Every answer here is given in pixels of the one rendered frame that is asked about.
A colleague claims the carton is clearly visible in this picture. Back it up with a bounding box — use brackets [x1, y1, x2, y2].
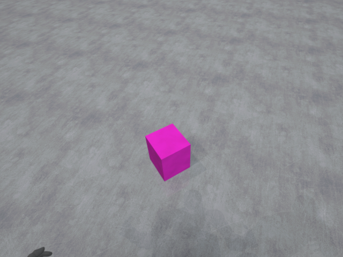
[145, 124, 191, 181]

